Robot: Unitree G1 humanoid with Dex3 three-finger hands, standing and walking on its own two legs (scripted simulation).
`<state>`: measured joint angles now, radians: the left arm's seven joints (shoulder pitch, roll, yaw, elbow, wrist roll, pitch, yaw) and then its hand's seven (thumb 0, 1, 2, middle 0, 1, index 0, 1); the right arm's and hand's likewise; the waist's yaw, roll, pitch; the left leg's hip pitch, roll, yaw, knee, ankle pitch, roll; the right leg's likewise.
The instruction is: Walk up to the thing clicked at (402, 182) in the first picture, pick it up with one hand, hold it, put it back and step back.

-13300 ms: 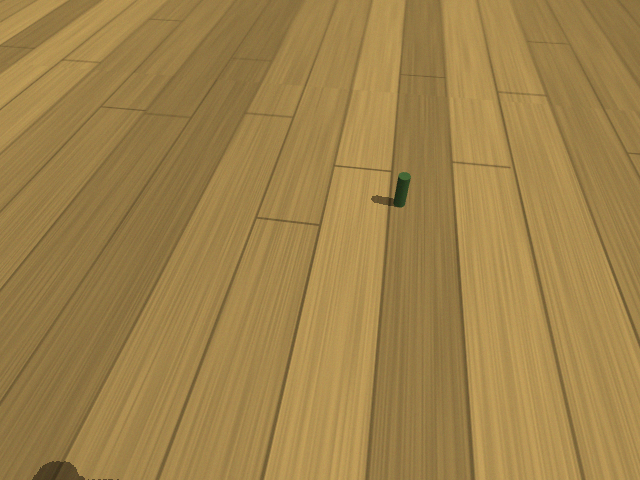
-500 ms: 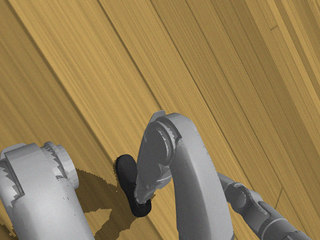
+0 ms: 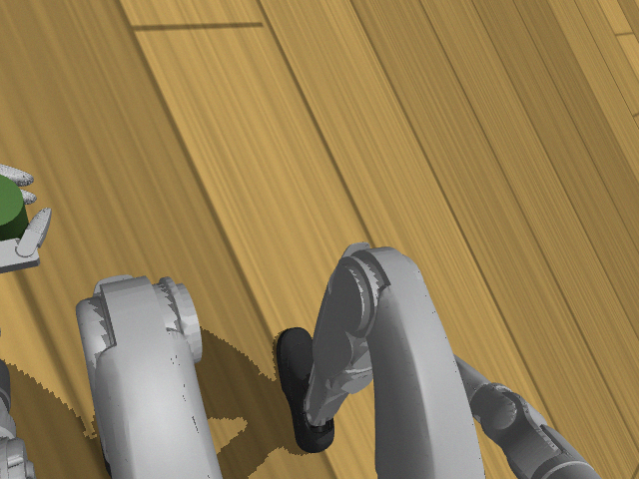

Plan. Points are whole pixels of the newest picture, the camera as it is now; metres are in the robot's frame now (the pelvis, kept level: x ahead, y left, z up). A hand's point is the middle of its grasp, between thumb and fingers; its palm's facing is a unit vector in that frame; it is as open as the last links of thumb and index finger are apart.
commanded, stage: settle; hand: left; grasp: from the side
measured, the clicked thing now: out of the picture +0.40 +0.29 -0.15
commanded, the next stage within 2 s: lift in 1.30 s
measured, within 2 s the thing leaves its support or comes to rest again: neither
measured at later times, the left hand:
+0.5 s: hand out of the picture +0.40 +0.27 -0.03, palm faces +0.21 -0.97 -0.10, open 6.9 cm
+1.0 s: hand (3, 139) +0.41 +0.26 +0.03, palm faces +0.22 -0.97 -0.08, open 6.9 cm
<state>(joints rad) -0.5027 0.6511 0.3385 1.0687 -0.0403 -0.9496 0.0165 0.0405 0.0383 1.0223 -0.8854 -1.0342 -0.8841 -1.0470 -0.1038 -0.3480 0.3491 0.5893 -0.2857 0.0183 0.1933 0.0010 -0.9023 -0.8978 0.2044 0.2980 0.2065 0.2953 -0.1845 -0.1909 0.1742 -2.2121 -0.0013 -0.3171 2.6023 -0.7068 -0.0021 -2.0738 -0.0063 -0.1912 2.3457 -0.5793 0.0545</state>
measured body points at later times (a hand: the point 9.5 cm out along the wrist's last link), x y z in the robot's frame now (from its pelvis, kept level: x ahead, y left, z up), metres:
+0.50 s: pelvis +0.02 -0.01 +0.03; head +0.21 +0.09 +0.43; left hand +0.39 +0.32 -0.02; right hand +0.19 -0.25 -0.07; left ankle +0.08 +0.12 -0.27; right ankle +0.15 -0.14 -0.27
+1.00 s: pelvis +0.03 -0.02 +0.07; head +0.22 +0.06 +0.47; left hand +0.39 +0.31 +0.03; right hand +0.23 -0.26 -0.05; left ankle +0.08 +0.12 -0.27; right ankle +0.15 -0.14 -0.27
